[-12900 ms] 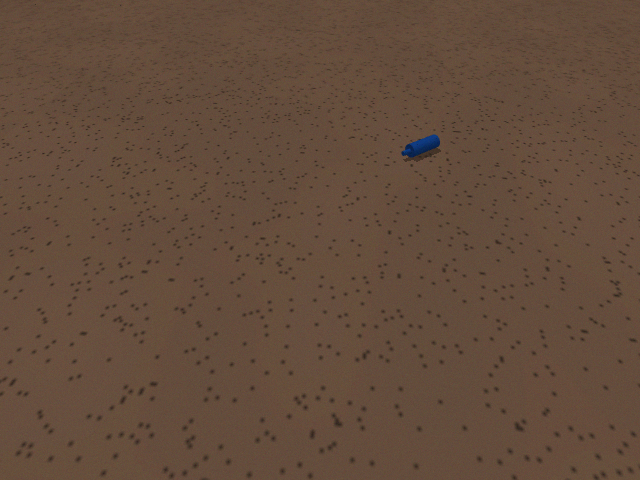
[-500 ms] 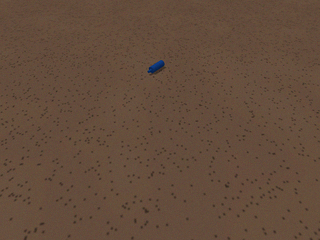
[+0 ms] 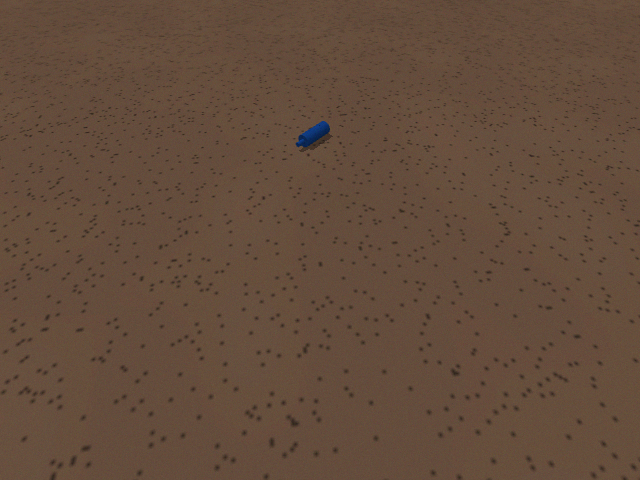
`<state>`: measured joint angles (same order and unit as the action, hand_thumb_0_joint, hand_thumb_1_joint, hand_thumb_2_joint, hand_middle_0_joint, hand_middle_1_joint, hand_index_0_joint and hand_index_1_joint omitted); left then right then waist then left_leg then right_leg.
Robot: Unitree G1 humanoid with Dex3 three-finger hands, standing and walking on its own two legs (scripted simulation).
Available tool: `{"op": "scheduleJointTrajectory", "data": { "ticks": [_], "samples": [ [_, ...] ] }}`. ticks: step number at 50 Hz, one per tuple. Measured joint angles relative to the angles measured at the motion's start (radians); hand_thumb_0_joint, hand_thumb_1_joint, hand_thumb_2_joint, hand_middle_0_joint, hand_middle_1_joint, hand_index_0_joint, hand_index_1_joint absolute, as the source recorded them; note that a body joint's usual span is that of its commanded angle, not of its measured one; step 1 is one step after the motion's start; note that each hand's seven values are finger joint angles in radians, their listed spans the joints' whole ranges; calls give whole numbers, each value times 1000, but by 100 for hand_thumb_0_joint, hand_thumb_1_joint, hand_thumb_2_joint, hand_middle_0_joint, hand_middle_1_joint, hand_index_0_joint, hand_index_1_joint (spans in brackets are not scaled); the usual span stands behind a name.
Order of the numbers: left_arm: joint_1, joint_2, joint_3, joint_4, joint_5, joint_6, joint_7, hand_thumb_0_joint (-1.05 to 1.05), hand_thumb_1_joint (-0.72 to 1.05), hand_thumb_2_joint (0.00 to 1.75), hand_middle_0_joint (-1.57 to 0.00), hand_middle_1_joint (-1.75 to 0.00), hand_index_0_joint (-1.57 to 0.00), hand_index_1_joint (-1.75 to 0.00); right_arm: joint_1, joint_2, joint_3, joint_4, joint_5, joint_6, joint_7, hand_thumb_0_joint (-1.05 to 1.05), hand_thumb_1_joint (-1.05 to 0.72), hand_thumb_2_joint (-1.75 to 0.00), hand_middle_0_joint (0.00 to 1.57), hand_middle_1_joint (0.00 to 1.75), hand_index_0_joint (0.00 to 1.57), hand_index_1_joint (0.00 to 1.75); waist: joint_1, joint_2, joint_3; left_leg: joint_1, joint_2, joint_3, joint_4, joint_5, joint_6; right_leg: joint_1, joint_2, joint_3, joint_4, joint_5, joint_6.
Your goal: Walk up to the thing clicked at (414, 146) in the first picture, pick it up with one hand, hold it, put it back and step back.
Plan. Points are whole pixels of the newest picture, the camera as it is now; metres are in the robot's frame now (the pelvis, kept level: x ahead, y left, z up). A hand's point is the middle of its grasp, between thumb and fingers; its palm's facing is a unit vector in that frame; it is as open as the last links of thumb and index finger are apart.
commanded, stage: stand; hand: left
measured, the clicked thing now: (311, 135) +1.91 +0.04 -0.75
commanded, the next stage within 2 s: walk up in 0.10 s
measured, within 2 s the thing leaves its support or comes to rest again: neither
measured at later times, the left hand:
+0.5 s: hand out of the picture +0.11 +0.37 -0.18, palm faces +0.27 -0.92 -0.29, open 7.4 cm
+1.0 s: hand (135, 369) +0.33 +0.32 -0.15, palm faces +0.47 -0.82 -0.33, open 7.4 cm
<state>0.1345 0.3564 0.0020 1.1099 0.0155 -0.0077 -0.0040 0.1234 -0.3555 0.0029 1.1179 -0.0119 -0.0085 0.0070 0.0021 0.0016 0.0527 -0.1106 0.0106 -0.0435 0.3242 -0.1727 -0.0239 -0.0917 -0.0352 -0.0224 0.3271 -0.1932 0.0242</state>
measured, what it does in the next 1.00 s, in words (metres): walks ahead, turning left: left foot, then right foot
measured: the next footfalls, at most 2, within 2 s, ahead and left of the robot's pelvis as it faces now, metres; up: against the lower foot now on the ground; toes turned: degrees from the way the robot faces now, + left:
left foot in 0.38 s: +0.15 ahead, +0.17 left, +0.00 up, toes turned +20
right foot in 0.90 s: +0.50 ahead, -0.07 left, +0.00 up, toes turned +22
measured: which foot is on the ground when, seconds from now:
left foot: down 0.00-0.14, up 0.16-0.36, down 0.38-0.92, up 0.94-1.00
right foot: down 0.00-0.36, up 0.38-0.88, down 0.90-1.00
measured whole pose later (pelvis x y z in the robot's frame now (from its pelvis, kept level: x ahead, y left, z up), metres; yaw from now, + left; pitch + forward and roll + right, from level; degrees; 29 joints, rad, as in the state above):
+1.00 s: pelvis +0.35 +0.01 -0.03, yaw +29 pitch -1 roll +0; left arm 0.12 0.41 0.11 0.86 0.05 -0.02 -0.12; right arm 0.35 -0.46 -0.06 0.95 -0.02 -0.08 -0.04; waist 0.04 -0.01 0.05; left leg -0.34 0.05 -0.08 1.14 -0.45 0.04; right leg -0.39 -0.09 -0.08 0.67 -0.26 0.02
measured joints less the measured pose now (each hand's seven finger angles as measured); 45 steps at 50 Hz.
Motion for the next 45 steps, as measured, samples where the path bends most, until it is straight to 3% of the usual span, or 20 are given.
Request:
{"op": "scheduleJointTrajectory", "data": {
  "ticks": [5, 8, 12, 15, 17, 19, 20, 22, 25, 29, 34, 39, 43, 45],
  "samples": [
    [-2, 1, -1, -1, 1, 0, 0, 1, 91, 90, -20, -30, -20, -30, 0, 0, -1, 1, -1, 1, 0, 0, -91, -90, 21, 30, 21, 30, 0, 0, -1, -1, 0, 0, 1, 0, 0, -2, 0, 0, 1, 0, 0],
    [-4, 8, 46, -52, 28, 3, -45, 1, 91, 90, -20, -30, -20, -30, 62, -11, -29, -37, 1, -6, 26, 0, -91, -90, 21, 30, 21, 30, -9, 5, -23, -78, 1, -32, 118, -122, 15, -24, -4, -58, 63, -139, -27],
    [-21, 41, 96, -134, 38, -12, -78, 1, 90, 90, -21, -30, -21, -30, 127, -39, -59, -51, -22, -1, 53, 0, -91, -89, 21, 30, 21, 30, 26, -46, -32, -265, 14, 96, 423, -201, 27, -4, -57, -132, 54, -101, -42],
    [-20, 75, 124, -147, 53, -1, -95, 1, 90, 90, -21, -30, -21, -30, 154, -75, -83, -74, -23, -10, 73, 1, -91, -89, 21, 30, 21, 30, 46, -66, -31, -313, 45, 140, 419, -208, 35, 42, -80, -181, 67, -122, -33],
    [-10, 109, 140, -141, 61, 19, -104, 1, 90, 90, -20, -30, -21, -30, 169, -94, -102, -99, -21, -23, 75, 1, -91, -89, 21, 30, 21, 30, 47, -83, -39, -298, 61, 159, 354, -176, 36, 59, -96, -203, 130, -188, -27],
    [1, 137, 153, -136, 68, 43, -104, 1, 90, 90, -20, -30, -20, -30, 187, -127, -125, -132, -21, -52, 64, 0, -90, -89, 21, 31, 21, 30, 40, -93, -53, -271, 52, 161, 320, -103, 51, 12, -113, -177, 316, -306, -60],
    [0, 147, 157, -130, 71, 55, -101, 1, 90, 90, -20, -30, -20, -30, 186, -139, -135, -148, -22, -64, 49, 0, -90, -89, 21, 31, 21, 30, 29, -103, -49, -285, 41, 162, 367, -73, 61, -49, -107, -122, 469, -343, -71],
    [-12, 162, 150, -122, 69, 75, -104, 1, 91, 90, -20, -30, -20, -30, 180, -132, -137, -155, -6, -70, 22, 0, -91, -90, 21, 30, 21, 30, 8, -135, -42, -278, 12, 164, 401, -103, 71, -179, -64, -13, 719, -308, -72],
    [-19, 163, 134, -130, 48, 70, -126, 1, 91, 90, -20, -30, -20, -30, 191, -98, -108, -146, 4, -73, 3, 0, -91, -90, 21, 30, 21, 30, 12, -173, -35, -196, -18, 159, 301, -91, 75, -323, -48, 26, 833, -205, -48],
    [-7, 134, 113, -138, 37, 67, -155, 1, 91, 90, -20, -30, -20, -30, 225, -62, -81, -143, -5, -95, -6, 0, -91, -90, 21, 30, 21, 30, 15, -166, -43, -100, -31, 114, 153, -56, 71, -434, -71, 38, 776, -55, -9],
    [24, 127, 108, -149, 44, 76, -165, 1, 91, 90, -20, -30, -20, -30, 263, -26, -60, -151, -5, -120, -7, 0, -90, -89, 21, 31, 21, 30, 21, -155, -43, -16, -29, 49, 59, -51, 46, -487, -96, 91, 665, 35, 17],
    [42, 139, 122, -153, 48, 82, -157, 1, 91, 90, -20, -30, -20, -30, 284, -17, -53, -172, -9, -122, -6, 0, -90, -89, 21, 31, 22, 30, 24, -152, -46, 45, -15, 3, 44, -114, 21, -480, -114, 97, 514, 42, 25],
    [19, 138, 130, -174, 45, 69, -151, 1, 91, 90, -20, -30, -20, -30, 293, -43, -57, -193, -18, -118, -12, 0, -90, -89, 22, 31, 22, 30, 22, -135, -38, 73, 9, -32, 93, -202, -20, -422, -111, 74, 359, -24, 4],
    [5, 127, 134, -194, 42, 51, -146, 1, 91, 90, -20, -30, -20, -30, 292, -69, -62, -200, -21, -108, -17, 0, -90, -89, 22, 31, 22, 30, 21, -105, -34, 65, 38, -55, 172, -277, -31, -374, -86, 43, 298, -45, -9]
  ]
}}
